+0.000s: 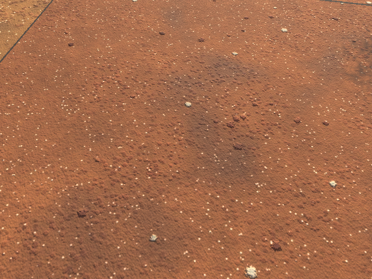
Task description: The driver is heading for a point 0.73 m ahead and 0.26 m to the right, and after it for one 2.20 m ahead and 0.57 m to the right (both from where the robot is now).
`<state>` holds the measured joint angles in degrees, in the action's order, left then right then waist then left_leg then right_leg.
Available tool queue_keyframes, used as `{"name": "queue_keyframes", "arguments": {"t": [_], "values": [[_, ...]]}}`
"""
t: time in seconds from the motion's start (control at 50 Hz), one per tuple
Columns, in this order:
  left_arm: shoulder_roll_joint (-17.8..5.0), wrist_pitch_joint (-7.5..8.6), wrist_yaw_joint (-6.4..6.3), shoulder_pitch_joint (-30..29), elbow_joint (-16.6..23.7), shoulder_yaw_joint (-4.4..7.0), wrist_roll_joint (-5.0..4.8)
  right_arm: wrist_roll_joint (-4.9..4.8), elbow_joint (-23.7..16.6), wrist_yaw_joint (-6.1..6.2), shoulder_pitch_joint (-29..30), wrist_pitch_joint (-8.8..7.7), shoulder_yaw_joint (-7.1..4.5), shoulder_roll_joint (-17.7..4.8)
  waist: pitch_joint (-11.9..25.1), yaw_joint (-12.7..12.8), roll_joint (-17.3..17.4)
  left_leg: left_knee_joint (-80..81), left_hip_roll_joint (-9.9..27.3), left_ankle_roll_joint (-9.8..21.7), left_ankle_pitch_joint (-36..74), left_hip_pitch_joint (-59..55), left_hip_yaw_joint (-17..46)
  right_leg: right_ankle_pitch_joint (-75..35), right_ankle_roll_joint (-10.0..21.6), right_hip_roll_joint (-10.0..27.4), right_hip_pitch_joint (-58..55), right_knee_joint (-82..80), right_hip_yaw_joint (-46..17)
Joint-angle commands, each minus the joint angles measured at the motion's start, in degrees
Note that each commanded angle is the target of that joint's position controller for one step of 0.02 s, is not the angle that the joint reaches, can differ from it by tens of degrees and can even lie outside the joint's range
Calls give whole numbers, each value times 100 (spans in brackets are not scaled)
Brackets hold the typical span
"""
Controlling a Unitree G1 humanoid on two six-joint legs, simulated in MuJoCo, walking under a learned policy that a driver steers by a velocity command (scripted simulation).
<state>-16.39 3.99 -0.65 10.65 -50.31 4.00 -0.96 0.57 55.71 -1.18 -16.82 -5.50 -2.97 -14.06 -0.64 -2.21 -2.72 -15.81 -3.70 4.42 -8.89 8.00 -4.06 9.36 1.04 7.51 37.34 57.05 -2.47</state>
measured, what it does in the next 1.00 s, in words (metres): walks ahead, turning right: right foot, then left foot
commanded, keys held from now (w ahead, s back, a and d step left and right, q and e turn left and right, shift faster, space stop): w+e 1.00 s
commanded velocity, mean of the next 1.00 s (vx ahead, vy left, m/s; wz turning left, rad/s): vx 0.50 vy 0.00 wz -0.50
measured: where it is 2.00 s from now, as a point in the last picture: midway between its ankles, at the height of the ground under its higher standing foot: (270, 158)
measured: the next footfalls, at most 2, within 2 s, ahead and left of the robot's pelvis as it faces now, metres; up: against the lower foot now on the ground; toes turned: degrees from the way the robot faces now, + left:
right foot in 0.30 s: +0.34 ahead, -0.15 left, +0.00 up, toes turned -11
left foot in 0.78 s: +0.66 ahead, -0.03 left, +0.00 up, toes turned -29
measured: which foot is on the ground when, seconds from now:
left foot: down 0.00-0.32, up 0.34-0.76, down 0.78-1.00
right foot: up 0.00-0.28, down 0.30-0.80, up 0.82-1.00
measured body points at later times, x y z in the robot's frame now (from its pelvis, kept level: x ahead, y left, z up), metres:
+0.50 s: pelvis +0.29 -0.08 -0.01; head +0.32 -0.09 +0.44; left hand +0.45 +0.16 -0.12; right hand +0.36 -0.38 -0.12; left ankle +0.33 +0.09 -0.67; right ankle +0.30 -0.15 -0.75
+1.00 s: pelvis +0.57 -0.10 +0.00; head +0.60 -0.11 +0.44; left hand +0.83 +0.07 -0.11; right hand +0.50 -0.39 -0.12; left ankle +0.63 -0.02 -0.75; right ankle +0.51 -0.24 -0.66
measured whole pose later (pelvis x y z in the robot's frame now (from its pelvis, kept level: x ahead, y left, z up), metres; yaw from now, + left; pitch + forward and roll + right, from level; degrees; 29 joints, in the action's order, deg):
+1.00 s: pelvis +0.57 -0.10 +0.00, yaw -33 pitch +1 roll +2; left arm -17.9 1.0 -0.3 15.0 -39.5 4.7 -1.5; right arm 0.5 47.6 -0.4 -14.2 -5.9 -3.6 -14.8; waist -1.0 -1.8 -3.1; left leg -20.8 -1.2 1.7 -11.0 11.2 -5.0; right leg 17.0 0.7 3.9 35.2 64.7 -3.3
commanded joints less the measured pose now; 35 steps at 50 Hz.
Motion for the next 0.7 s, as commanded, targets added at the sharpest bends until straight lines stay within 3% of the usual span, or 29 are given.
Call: {"name": "queue_keyframes", "arguments": {"t": [0.02, 0.1, 0.2, 0.26, 0.28, 0.3, 0.32, 0.34, 0.36, 0.38, 0.4, 0.42, 0.46, 0.5, 0.54, 0.6, 0.64, 0.7], "values": [[-227, 7, 26, 51, 251, 57, 1, 12, -293, 114, 244, -101, -157, -857, -99, 159, 574, 979, 1535, 720, 1209, -13, 710, -1015, -51, 92, 267, -719, -170], [-92, 39, 139, -673, 505, -19, -21, -16, -187, 174, 6, -92, -146, -925, -296, -113, 525, 1104, 1498, 528, 1208, -245, 138, -1767, 37, -151, 59, -1823, 83], [-65, 48, 345, -1274, 922, -71, -30, -64, -21, 205, -330, 111, -176, -979, -475, -260, 444, 559, 1895, 446, 2155, -1511, -157, -1069, 245, -311, 541, -2335, 314], [-318, 23, 444, -879, 1028, 48, -17, -89, -155, 289, -99, 249, -248, -1216, -34, 118, 760, -557, 1944, 262, 4830, -1758, -421, -171, 518, -755, -351, -2294, 811], [-519, 5, 442, -256, 915, 163, -22, -75, -208, 323, -27, 307, -261, -1259, 329, 467, 811, -1435, 1865, 168, 5482, -1626, -530, -63, 660, -985, -1165, -2346, 932], [-850, -10, 381, 681, 703, 345, -35, -82, -287, 351, 57, 328, -239, -1231, 802, 950, 650, -2723, 1630, -27, 5051, -929, -651, -402, 898, -1069, -2608, -2707, 718], [-1405, -76, 241, 1458, 574, 520, -14, 19, -495, 339, -89, 239, -136, -950, 1477, 1070, -251, -4713, 1165, -289, 2739, 879, -736, -312, 1435, 97, -4543, -2763, -1194], [-1517, -40, 245, 1205, 716, 480, -45, 44, -650, 204, -391, 1, 69, -342, 2046, 581, -1221, -6464, -115, -538, -2226, 2983, 206, 157, 2474, 1269, -6015, -3699, -4375], [-1075, -27, 235, 1259, 717, 349, -1, -142, -760, 80, 149, -246, -62, -879, 1968, 886, -653, -6701, 295, -361, -2121, 3626, 1107, 372, 2205, 1112, -6012, -3930, -4066], [-806, 2, 214, 1019, 759, 283, 22, -295, -910, 35, 562, -361, -75, -975, 1251, 840, -331, -6420, 559, -231, -1680, 3782, 1012, 71, 1941, 876, -5316, -3943, -3105], [-707, 30, 228, 645, 826, 250, 29, -230, -915, 64, 673, -393, -71, -872, 719, 547, 313, -5778, 796, -225, -1316, 3554, 950, -464, 1752, 608, -4358, -4051, -2466], [-518, 49, 223, 351, 920, 190, 49, -108, -878, 109, 687, -338, -143, -951, 486, 365, 388, -5260, 965, -280, -1128, 3186, 915, -961, 1631, 425, -3712, -4156, -2049], [-546, 46, 186, 187, 1028, 174, 74, -28, -929, 118, 517, -174, -172, -864, 334, 114, 221, -4797, 1035, -451, -977, 2721, 896, -1319, 1665, 268, -2963, -4400, -1846], [-721, 57, 114, 289, 1036, 218, 42, 32, -1031, 150, 648, -73, -151, -726, 217, 86, 141, -4189, 995, -667, -646, 2675, 764, -1582, 1679, 148, -2538, -4518, -1526], [-866, 38, 35, 448, 1023, 266, 16, 51, -1206, 170, 1132, -51, -115, -634, 81, 224, 80, -3267, 872, -802, 122, 2658, 690, -1466, 1528, -57, -2291, -4541, -1267], [-887, -22, -10, 687, 975, 283, -12, 4, -1402, 126, 1727, -88, -53, -494, 49, 489, -110, -1967, 567, -810, 1280, 2160, 625, -898, 1207, -331, -2064, -4417, -1075], [-887, -45, -6, 886, 901, 288, -34, -68, -1539, 95, 1984, -112, -62, -560, 55, 602, -196, -1616, 453, -787, 1518, 1973, 679, -600, 1122, -245, -2169, -4308, -1294], [-798, -94, -38, 999, 864, 276, -53, -105, -1640, 37, 2028, -179, -133, -808, 96, 550, -294, -1206, 430, -655, 1093, 1905, 894, -328, 1036, -29, -2750, -3816, -1818]]}}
